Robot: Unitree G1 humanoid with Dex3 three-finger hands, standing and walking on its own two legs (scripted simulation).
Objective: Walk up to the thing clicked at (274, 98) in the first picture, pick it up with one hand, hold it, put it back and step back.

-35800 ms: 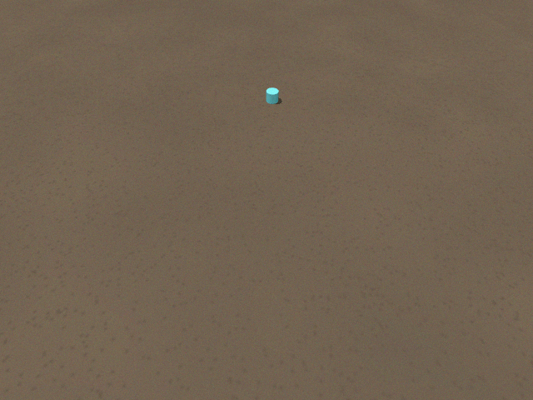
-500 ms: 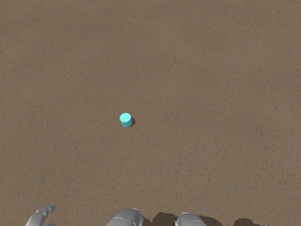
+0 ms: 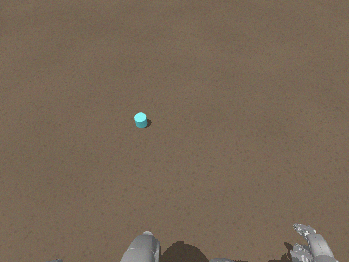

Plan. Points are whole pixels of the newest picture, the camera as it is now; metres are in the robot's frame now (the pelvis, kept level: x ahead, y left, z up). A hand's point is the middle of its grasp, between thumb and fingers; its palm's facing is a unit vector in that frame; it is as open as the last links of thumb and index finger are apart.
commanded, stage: step back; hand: left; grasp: from above
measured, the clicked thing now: (140, 120) +1.01 +0.28 -0.71
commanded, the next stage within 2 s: stand in 1.08 s
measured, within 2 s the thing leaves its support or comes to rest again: neither
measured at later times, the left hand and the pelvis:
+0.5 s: hand out of the picture +0.02 +0.28 -0.13, palm faces +0.03 -0.92 -0.39, open 7.4 cm; pelvis -0.03 +0.00 +0.02, yaw +2 degrees
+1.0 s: hand out of the picture +0.08 +0.28 -0.14, palm faces +0.12 -0.92 -0.38, open 7.4 cm; pelvis +0.01 +0.00 +0.01, yaw +5 degrees
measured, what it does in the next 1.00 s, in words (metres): steps on the spot: left foot, then right foot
